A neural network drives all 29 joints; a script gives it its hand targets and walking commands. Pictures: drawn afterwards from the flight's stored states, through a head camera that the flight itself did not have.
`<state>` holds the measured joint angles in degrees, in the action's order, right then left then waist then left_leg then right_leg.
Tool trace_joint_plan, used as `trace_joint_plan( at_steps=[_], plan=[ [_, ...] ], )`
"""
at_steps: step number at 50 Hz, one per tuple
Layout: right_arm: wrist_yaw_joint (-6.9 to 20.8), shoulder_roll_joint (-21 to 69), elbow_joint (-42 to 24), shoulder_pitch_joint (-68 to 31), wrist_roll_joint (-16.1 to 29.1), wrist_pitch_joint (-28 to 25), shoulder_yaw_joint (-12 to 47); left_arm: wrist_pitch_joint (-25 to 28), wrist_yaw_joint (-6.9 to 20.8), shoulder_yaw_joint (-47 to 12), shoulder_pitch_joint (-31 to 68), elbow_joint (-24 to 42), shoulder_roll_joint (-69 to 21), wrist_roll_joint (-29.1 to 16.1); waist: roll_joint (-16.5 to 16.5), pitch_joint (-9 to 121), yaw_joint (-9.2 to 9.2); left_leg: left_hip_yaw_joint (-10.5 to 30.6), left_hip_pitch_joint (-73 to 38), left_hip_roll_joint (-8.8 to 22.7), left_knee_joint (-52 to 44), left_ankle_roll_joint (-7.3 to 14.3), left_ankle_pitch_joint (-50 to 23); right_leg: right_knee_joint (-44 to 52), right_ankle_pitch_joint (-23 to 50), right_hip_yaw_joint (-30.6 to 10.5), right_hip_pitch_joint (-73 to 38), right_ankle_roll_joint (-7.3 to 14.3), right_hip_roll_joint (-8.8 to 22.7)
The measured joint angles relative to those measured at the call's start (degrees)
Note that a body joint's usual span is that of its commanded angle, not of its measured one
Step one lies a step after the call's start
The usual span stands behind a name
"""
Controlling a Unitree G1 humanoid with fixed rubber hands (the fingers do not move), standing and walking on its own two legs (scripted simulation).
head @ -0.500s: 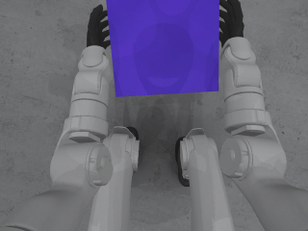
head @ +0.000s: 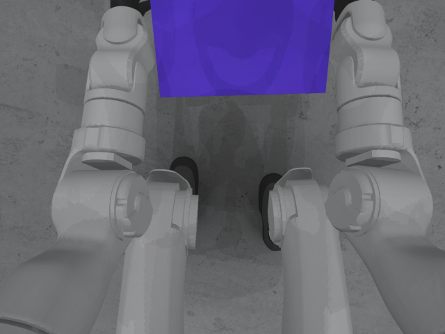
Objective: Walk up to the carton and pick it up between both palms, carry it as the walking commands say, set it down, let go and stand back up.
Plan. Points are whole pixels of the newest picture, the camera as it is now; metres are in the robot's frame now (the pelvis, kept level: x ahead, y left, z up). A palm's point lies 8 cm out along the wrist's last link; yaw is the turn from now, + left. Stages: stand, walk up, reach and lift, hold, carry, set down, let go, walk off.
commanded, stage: set down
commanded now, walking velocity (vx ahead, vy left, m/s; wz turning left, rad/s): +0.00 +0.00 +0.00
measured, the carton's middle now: (238, 17) +0.53 +0.00 -0.25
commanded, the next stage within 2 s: none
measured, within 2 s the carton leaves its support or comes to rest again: rests again in 1.30 s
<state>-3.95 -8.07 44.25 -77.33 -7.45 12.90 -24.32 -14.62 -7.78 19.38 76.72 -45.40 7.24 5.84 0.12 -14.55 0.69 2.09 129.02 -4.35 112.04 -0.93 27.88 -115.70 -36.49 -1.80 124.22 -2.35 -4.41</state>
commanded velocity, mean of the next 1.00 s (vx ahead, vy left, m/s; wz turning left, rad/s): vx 0.00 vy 0.00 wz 0.00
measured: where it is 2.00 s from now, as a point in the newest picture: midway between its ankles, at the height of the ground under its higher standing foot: (228, 216)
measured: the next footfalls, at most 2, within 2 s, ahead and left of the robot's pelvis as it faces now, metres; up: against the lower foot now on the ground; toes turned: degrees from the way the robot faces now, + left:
none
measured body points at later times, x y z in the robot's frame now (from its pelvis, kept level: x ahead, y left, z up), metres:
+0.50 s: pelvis -0.01 +0.00 -0.02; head +0.37 +0.00 +0.21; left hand +0.55 +0.15 -0.21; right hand +0.56 -0.14 -0.21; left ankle +0.12 +0.12 -0.39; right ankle +0.08 -0.13 -0.39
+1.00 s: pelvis +0.00 +0.00 -0.03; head +0.38 +0.00 +0.20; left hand +0.54 +0.15 -0.24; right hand +0.55 -0.15 -0.22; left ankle +0.12 +0.12 -0.39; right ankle +0.08 -0.13 -0.39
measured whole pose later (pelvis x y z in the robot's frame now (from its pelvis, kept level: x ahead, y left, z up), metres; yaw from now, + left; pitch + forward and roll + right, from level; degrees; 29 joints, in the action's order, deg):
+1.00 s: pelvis +0.00 +0.00 -0.03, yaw -1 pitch +41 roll -1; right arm -3.8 -10.2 48.8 -81.5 -5.6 12.7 -23.0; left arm -12.5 -6.6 16.6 82.7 -56.1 11.8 3.0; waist 0.9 -20.3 1.2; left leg 1.8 129.4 -3.6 118.5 -1.1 29.7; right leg -122.2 -37.9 -1.8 124.9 -2.5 -5.6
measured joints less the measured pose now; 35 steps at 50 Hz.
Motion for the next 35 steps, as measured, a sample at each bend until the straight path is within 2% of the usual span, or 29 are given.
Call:
trace_joint_plan(
  at_steps=[8,35],
  plan=[
    [-2.0,-1.4,0.1,-4.1,1.9,-0.5,1.4,0.7,-0.2,-2.1,5.9,-2.1,3.3,-2.8,0.4,-5.5,0.48,-0.1,-0.1,0.2,3.0,-0.2,0.1,-3.1,-0.1,0.0,0.0,0.0,-0.5],
    [-0.8,-2.1,2.9,-4.1,1.9,0.7,1.4,1.0,0.4,-2.2,6.0,-8.1,3.6,-2.8,0.8,-5.7,0.52,-0.2,0.0,0.4,5.5,-0.2,0.9,-5.7,-0.9,0.0,0.1,-0.2,-0.8]
  ],
)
